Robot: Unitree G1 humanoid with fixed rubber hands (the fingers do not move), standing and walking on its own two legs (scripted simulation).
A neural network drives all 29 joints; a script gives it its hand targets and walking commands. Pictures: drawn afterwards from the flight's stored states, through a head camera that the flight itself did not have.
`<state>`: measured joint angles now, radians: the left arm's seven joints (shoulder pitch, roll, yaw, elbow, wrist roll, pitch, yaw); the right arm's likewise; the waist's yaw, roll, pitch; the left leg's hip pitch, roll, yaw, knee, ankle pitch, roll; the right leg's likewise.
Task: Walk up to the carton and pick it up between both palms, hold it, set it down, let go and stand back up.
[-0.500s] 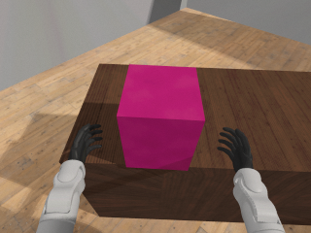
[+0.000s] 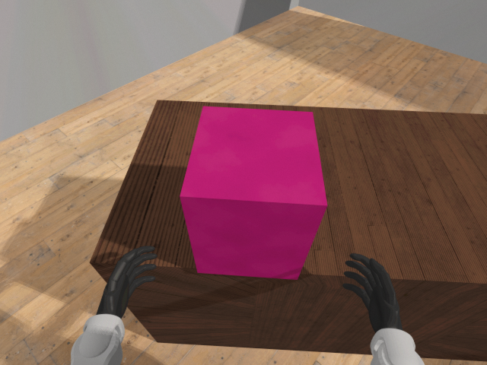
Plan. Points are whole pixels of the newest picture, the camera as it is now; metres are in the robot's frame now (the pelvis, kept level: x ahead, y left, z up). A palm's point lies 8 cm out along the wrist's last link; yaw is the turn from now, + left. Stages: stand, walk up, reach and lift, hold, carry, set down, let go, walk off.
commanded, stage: set down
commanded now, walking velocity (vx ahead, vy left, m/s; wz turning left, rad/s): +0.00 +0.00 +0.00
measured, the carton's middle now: (252, 196) +0.39 +0.02 +0.03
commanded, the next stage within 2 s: let go in 0.76 s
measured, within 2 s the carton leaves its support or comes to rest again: neither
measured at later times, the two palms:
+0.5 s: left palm (112, 331) +0.16 +0.23 -0.03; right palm (388, 341) +0.17 -0.20 -0.03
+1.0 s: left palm (119, 353) +0.14 +0.23 -0.08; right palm out of the picture +0.14 -0.22 -0.07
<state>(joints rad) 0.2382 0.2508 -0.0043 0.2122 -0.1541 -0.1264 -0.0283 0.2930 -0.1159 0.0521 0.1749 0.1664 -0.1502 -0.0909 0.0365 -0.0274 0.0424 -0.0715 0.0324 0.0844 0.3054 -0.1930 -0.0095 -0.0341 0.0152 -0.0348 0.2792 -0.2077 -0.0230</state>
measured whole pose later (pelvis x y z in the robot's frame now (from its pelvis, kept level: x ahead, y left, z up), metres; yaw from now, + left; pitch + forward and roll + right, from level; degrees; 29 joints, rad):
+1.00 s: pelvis -0.01 -0.01 +0.00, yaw +0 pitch -3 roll +0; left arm 0.20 0.24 0.00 0.50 -0.03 0.09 -0.02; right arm 0.21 -0.16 -0.02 0.61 0.01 -0.14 0.00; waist 0.02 -0.03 0.06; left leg -0.10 0.04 0.08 0.34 -0.19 -0.01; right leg -0.08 0.02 -0.04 0.34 -0.22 -0.03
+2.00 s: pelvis -0.03 +0.00 -0.01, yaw +6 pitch +2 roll -1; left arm 0.36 0.22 0.03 0.77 0.03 0.00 0.02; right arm 0.33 -0.21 -0.01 0.80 -0.04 -0.01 0.00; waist 0.01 0.00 -0.01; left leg -0.32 0.00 -0.02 0.52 -0.23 0.01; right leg -0.24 -0.02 -0.13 0.50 -0.28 -0.02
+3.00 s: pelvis -0.02 -0.01 -0.01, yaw +7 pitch +0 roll +0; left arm 0.37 0.14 0.00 1.06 0.02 -0.01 0.04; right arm 0.33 -0.14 0.01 1.06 -0.01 0.00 -0.03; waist 0.01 0.00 0.02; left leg -0.24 0.00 -0.04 0.44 -0.20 -0.01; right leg -0.15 -0.02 -0.15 0.42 -0.26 -0.03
